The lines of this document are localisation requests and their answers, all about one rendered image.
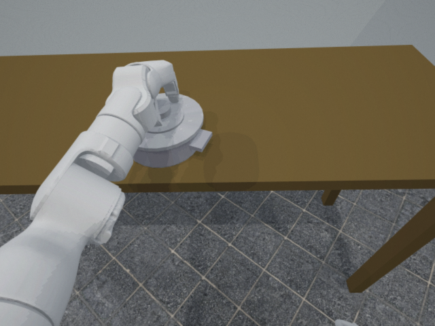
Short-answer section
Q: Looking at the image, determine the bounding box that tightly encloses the left robot forearm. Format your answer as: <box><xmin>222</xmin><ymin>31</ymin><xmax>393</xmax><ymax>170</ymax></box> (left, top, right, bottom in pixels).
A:
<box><xmin>30</xmin><ymin>62</ymin><xmax>161</xmax><ymax>220</ymax></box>

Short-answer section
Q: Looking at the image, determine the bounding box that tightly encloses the lid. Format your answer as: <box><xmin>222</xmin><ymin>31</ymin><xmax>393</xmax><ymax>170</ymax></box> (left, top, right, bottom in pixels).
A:
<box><xmin>138</xmin><ymin>93</ymin><xmax>204</xmax><ymax>151</ymax></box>

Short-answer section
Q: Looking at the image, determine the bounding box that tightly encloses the knob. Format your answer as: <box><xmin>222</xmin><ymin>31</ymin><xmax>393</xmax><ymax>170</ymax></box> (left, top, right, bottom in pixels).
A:
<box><xmin>157</xmin><ymin>100</ymin><xmax>171</xmax><ymax>119</ymax></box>

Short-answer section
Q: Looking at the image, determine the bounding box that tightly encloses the table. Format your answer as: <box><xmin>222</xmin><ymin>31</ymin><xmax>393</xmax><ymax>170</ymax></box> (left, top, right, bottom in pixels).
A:
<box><xmin>0</xmin><ymin>45</ymin><xmax>435</xmax><ymax>293</ymax></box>

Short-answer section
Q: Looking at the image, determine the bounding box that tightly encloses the robot left hand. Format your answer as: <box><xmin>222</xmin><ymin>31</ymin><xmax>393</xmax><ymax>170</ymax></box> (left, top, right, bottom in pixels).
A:
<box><xmin>126</xmin><ymin>60</ymin><xmax>179</xmax><ymax>127</ymax></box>

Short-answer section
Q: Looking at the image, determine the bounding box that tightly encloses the pot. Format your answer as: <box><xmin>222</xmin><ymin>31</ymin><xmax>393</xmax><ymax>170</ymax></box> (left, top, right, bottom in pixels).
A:
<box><xmin>133</xmin><ymin>129</ymin><xmax>213</xmax><ymax>168</ymax></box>

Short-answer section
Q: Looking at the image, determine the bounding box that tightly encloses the left robot upper arm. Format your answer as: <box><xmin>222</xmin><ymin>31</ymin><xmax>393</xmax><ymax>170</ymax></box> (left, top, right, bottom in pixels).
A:
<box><xmin>0</xmin><ymin>163</ymin><xmax>125</xmax><ymax>326</ymax></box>

